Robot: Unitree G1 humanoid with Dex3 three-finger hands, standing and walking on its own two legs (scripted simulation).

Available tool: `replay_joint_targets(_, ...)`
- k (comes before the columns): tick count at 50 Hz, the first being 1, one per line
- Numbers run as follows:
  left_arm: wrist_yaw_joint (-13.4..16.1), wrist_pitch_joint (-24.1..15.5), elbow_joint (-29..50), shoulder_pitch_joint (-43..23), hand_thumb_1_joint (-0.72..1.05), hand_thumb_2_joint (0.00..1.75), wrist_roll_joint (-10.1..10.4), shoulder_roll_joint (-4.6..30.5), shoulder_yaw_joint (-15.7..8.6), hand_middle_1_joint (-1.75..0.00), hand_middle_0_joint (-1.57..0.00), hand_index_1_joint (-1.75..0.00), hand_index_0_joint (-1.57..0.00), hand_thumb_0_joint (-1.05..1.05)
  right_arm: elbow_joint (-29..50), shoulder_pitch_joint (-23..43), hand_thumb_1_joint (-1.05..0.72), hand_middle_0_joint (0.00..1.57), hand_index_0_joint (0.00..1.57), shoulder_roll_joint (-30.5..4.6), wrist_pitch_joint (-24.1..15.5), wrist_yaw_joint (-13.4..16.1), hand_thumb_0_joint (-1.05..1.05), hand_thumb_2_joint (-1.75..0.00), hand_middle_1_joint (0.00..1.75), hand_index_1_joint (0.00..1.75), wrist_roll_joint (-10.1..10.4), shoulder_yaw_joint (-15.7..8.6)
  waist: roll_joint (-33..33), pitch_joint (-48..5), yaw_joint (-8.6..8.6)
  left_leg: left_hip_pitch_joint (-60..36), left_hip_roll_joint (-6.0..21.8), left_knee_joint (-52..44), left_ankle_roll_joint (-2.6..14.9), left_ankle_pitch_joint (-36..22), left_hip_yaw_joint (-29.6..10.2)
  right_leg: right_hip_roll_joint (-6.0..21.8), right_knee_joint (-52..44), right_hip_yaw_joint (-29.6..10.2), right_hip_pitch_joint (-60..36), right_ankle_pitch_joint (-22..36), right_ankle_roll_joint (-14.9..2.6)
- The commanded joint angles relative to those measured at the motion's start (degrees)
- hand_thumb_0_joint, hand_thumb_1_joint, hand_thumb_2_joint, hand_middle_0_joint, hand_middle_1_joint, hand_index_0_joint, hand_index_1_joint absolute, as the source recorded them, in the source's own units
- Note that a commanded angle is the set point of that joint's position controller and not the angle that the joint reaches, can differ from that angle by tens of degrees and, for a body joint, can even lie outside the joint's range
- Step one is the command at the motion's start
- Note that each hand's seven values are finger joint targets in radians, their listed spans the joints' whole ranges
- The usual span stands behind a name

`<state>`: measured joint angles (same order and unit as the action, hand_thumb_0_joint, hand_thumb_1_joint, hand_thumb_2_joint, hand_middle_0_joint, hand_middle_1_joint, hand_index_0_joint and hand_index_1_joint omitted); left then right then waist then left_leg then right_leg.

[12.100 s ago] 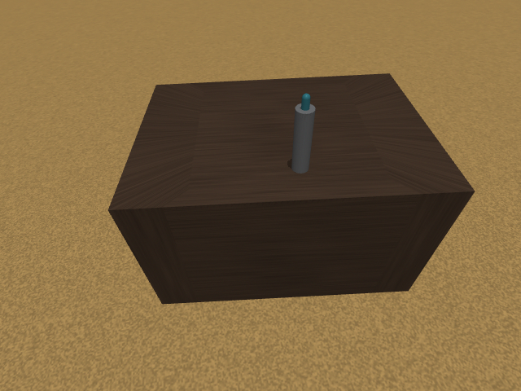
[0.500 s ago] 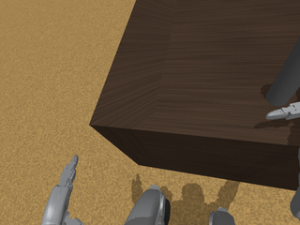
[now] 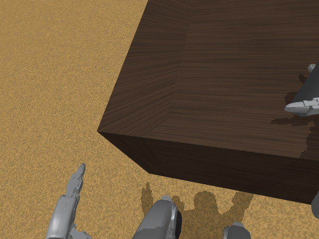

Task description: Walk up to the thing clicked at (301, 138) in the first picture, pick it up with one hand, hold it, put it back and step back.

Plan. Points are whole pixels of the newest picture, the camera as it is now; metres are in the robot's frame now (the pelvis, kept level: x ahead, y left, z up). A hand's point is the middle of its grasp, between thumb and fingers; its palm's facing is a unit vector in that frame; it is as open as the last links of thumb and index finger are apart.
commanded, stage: close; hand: right
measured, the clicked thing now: out of the picture +0.51 -0.23 +0.07
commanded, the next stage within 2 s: settle in 0.44 s
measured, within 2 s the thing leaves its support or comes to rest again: leaves its support in 0.78 s
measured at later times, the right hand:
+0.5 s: hand (316, 87) +0.51 -0.23 +0.03, palm faces +0.18 +0.98 +0.02, open 7.8 cm
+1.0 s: hand out of the picture +0.52 -0.23 +0.06, palm faces +0.20 +0.98 +0.00, open 7.5 cm
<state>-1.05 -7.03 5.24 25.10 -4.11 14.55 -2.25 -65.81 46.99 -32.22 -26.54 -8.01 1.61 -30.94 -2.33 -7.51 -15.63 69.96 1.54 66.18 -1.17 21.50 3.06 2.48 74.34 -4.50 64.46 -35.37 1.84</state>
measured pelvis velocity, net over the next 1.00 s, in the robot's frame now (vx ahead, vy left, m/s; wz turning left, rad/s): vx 0.00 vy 0.00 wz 0.00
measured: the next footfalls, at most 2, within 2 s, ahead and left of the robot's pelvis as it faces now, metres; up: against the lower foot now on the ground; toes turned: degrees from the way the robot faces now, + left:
none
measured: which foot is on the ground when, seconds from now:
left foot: down 0.00-1.00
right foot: down 0.00-1.00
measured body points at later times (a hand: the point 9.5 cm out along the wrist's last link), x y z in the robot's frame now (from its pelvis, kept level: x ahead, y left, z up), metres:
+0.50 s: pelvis -0.01 +0.00 +0.00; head +0.15 -0.05 +0.42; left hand +0.16 +0.26 +0.04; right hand +0.49 -0.28 +0.03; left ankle +0.09 +0.14 -0.62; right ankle -0.01 -0.13 -0.62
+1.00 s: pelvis +0.00 +0.00 +0.02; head +0.14 -0.05 +0.45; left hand +0.16 +0.26 +0.03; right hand +0.50 -0.28 +0.07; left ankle +0.09 +0.14 -0.62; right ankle -0.01 -0.13 -0.62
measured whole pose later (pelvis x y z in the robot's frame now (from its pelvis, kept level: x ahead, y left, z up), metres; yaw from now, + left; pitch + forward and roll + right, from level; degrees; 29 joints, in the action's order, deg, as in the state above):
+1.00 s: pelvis +0.00 +0.00 +0.02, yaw +0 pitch +23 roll +3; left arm -0.1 -3.8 0.2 22.4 -3.5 14.4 -1.1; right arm -66.5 47.8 -32.6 -23.7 -5.7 1.1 -28.8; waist -1.8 -7.2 -14.4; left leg 63.7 1.2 60.7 -1.2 19.8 2.6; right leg 2.7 68.7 -3.8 58.2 -33.4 1.7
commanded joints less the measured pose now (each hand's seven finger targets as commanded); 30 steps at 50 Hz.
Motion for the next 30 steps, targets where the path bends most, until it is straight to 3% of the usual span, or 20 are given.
replay_joint_targets(1,1.5,-2.5,8.9,0.1,-0.57,0.07,0.2,10.9,-8.3,-0.04,-0.04,-0.05,-0.04,0.0,10.9,22.7,0.36,0.84,0.83,-12.8,-3.3,0.7,0.0,-0.24,0.52,0.52,-1.0,0.5,19.6,-33.7,1.44,-22.2,-2.3,-3.6,2.82,-14.8,-0.8,-1.1,-10.1,1.7,-17.1,29.1,-0.64)
replay_joint_targets(2,1.5,-2.2,9.8,-0.3,-0.57,0.07,0.3,10.4,-7.8,-0.04,-0.04,-0.05,-0.03,0.0,14.5,24.1,0.36,0.86,0.85,-14.6,-3.5,0.8,0.0,-0.26,0.55,0.55,-1.0,-0.2,20.6,-36.5,1.48,-24.1,-2.2,-3.5,2.88,-16.3,-1.0,-1.0,-10.0,1.8,-18.0,30.9,-0.55)
replay_joint_targets(4,1.1,-1.2,8.1,1.0,-0.57,0.07,0.2,9.7,-6.6,-0.04,-0.04,-0.05,-0.03,0.0,12.3,20.3,0.36,0.88,0.88,-15.0,-2.9,0.7,0.0,-0.31,0.59,0.59,-1.0,-1.3,19.8,-36.5,3.42,-28.4,-2.2,-3.3,3.01,-18.3,-0.7,-1.5,-10.8,2.1,-15.9,32.5,-0.27)
replay_joint_targets(7,1.2,-0.5,9.8,-0.1,-0.57,0.06,0.8,10.4,-7.2,-0.04,-0.04,-0.04,-0.04,0.0,13.7,18.7,0.29,0.94,0.94,-14.7,-2.4,0.0,0.0,-0.39,0.67,0.67,0.0,-2.1,16.8,-38.3,3.4,-32.7,-2.2,-3.9,2.88,-20.2,-0.8,-1.7,-11.6,2.3,-15.2,32.3,-0.47)
replay_joint_targets(9,1.2,0.0,10.1,-0.3,-0.57,0.06,1.0,10.0,-6.6,-0.04,-0.04,-0.05,-0.04,0.0,10.6,16.3,0.2,1.01,1.01,-13.6,-2.3,-0.1,0.0,-0.48,0.76,0.76,0.7,-2.7,12.7,-33.2,2.31,-31.8,-2.4,-4.8,2.75,-18.3,-0.6,-1.6,-12.2,2.0,-12.1,29.3,-0.87)
replay_joint_targets(11,1.3,0.0,9.4,-0.5,-0.57,0.06,1.3,9.7,-7.1,-0.04,-0.05,-0.05,-0.04,0.0,4.8,13.4,0.1,1.07,1.08,-9.0,-2.3,-0.5,0.0,-0.59,0.85,0.85,1.2,-0.4,8.6,-26.3,0.45,-29.4,-2.5,-5.6,2.47,-15.9,-0.6,-1.7,-12.4,2.0,-8.3,24.4,-1.64)
replay_joint_targets(12,1.5,-0.1,7.8,0.4,-0.56,0.06,1.3,9.3,-6.6,-0.04,-0.05,-0.05,-0.04,0.0,5.6,14.7,0.05,1.11,1.11,-9.1,-2.7,-0.5,0.0,-0.63,0.89,0.89,1.3,-0.3,8.0,-23.3,0.08,-26.8,-2.5,-6.1,2.43,-14.1,-0.8,-1.5,-12.3,1.9,-7.3,22.4,-1.98)
replay_joint_targets(13,1.5,-0.4,8.7,-0.7,-0.56,0.05,1.2,8.7,-6.1,-0.04,-0.05,-0.04,-0.05,0.0,7.9,16.8,0.0,1.14,1.14,-11.1,-3.5,-0.5,0.0,-0.67,0.92,0.92,1.1,-1.3,9.7,-23.2,0.17,-25.3,-2.3,-5.9,2.46,-12.8,-1.2,-1.3,-12.2,2.1,-7.9,21.4,-1.98)
replay_joint_targets(14,1.5,-0.7,9.0,-0.5,-0.55,0.04,0.9,8.1,-5.5,-0.04,-0.05,-0.04,-0.05,0.0,9.0,19.8,-0.05,1.14,1.14,-11.3,-4.1,-0.4,0.0,-0.69,0.94,0.94,0.7,-0.6,10.5,-24.5,0.02,-25.0,-2.2,-5.9,2.32,-12.4,-1.7,-1.5,-11.7,2.4,-8.5,20.2,-2.17)
replay_joint_targets(16,1.5,-1.0,9.1,0.0,-0.54,0.04,0.8,8.7,-6.5,-0.05,-0.05,-0.04,-0.05,0.0,8.9,22.6,-0.16,1.17,1.17,-12.2,-5.1,0.0,0.0,-0.76,0.99,0.99,0.4,-0.2,10.5,-23.2,-1.29,-23.8,-2.2,-6.5,2.18,-9.4,-1.9,-1.4,-11.8,2.3,-8.0,16.3,-2.33)
replay_joint_targets(17,1.5,-1.3,9.8,1.0,-0.54,0.03,0.7,8.7,-6.8,-0.05,-0.05,-0.04,-0.05,0.0,6.7,21.0,-0.2,1.17,1.17,-10.3,-5.2,-0.1,0.0,-0.8,1.01,1.01,0.0,0.9,10.2,-23.6,-2.6,-23.9,-2.0,-6.5,2.0,-9.7,-2.1,-1.5,-11.4,2.3,-8.6,16.2,-2.4)
replay_joint_targets(20,1.2,-1.4,10.5,3.7,-0.54,0.03,0.7,8.9,-7.1,-0.05,-0.05,-0.04,-0.06,0.0,8.3,22.3,-0.37,1.26,1.26,-12.1,-5.3,0.5,0.0,-0.92,1.12,1.12,-0.6,0.7,13.4,-26.0,-1.96,-23.9,-1.9,-6.1,1.9,-9.3,-2.1,-1.7,-11.7,2.5,-9.4,15.5,-2.11)
replay_joint_targets(21,1.0,-1.2,10.2,5.2,-0.53,0.03,0.7,9.0,-6.5,-0.05,-0.05,-0.04,-0.05,0.0,9.2,22.3,-0.4,1.28,1.27,-12.8,-5.0,0.6,0.0,-0.98,1.16,1.16,-0.7,0.6,15.7,-27.8,-0.9,-22.9,-2.1,-5.8,2.04,-9.9,-1.6,-1.8,-12.1,2.5,-12.3,17.3,-1.71)
replay_joint_targets(23,0.9,-1.1,11.4,6.2,-0.52,0.02,0.7,9.9,-7.9,-0.05,-0.04,-0.04,-0.05,0.0,11.3,22.2,-0.39,1.3,1.3,-14.5,-4.1,0.8,0.0,-1.02,1.21,1.21,-1.0,0.1,18.1,-32.2,-0.6,-24.5,-2.0,-5.3,2.18,-12.7,-1.4,-1.9,-11.5,2.6,-15.2,21.1,-1.38)
replay_joint_targets(24,0.9,-1.0,10.1,5.8,-0.52,0.02,0.5,9.5,-7.5,-0.05,-0.04,-0.04,-0.05,0.0,10.4,21.7,-0.38,1.31,1.31,-13.6,-3.7,0.8,0.0,-1.02,1.22,1.22,-1.0,0.3,18.8,-31.7,-0.27,-23.8,-2.1,-4.5,2.37,-13.8,-1.1,-1.8,-11.0,2.4,-15.5,24.1,-1.1)
replay_joint_targets(25,0.9,-0.9,10.3,4.8,-0.52,0.03,0.6,9.4,-6.9,-0.05,-0.04,-0.04,-0.05,0.0,11.9,23.4,-0.39,1.32,1.32,-14.1,-3.3,1.0,0.0,-1.02,1.22,1.22,-0.7,0.4,18.7,-31.5,0.37,-24.2,-2.1,-4.9,2.34,-13.3,-1.1,-1.9,-11.3,2.5,-14.9,23.3,-1.07)
replay_joint_targets(26,0.9,-0.9,8.7,4.7,-0.52,0.03,0.6,8.8,-6.3,-0.05,-0.04,-0.04,-0.05,0.0,11.2,22.3,-0.37,1.33,1.33,-14.7,-3.0,1.0,0.0,-1.03,1.23,1.24,-0.5,-0.8,19.4,-31.4,1.34,-24.4,-2.0,-4.5,2.46,-13.4,-1.0,-1.8,-11.3,2.4,-14.5,24.1,-0.87)
replay_joint_targets(27,1.1,-0.9,8.7,3.0,-0.52,0.03,0.6,9.1,-6.5,-0.05,-0.04,-0.04,-0.05,0.0,10.8,22.4,-0.35,1.36,1.36,-14.7,-2.6,1.2,0.0,-1.03,1.25,1.25,-0.3,-1.0,18.1,-30.8,1.52,-24.4,-1.9,-4.6,2.53,-13.3,-1.2,-1.7,-11.0,2.4,-13.2,23.6,-1.0)
replay_joint_targets(28,1.2,-0.9,9.5,1.0,-0.57,0.05,0.7,9.7,-7.0,-0.05,-0.06,-0.06,-0.06,0.0,11.2,22.8,-0.36,1.28,1.28,-14.5,-2.5,1.4,0.0,-1.11,1.26,1.26,0.0,-1.4,16.9,-31.1,1.27,-24.6,-1.9,-4.7,2.54,-13.0,-1.1,-1.5,-11.1,2.1,-12.5,22.9,-1.16)
replay_joint_targets(30,1.5,-1.3,13.5,-3.3,-0.57,0.06,0.6,9.7,-6.0,-0.05,-0.06,-0.06,-0.06,0.0,13.5,25.7,-0.37,1.27,1.29,-14.1,-2.7,1.6,0.0,-1.13,1.27,1.27,-0.1,-0.6,15.9,-33.8,1.8,-27.4,-2.1,-5.4,2.46,-11.4,-1.0,-1.5,-12.3,2.1,-12.8,20.3,-1.3)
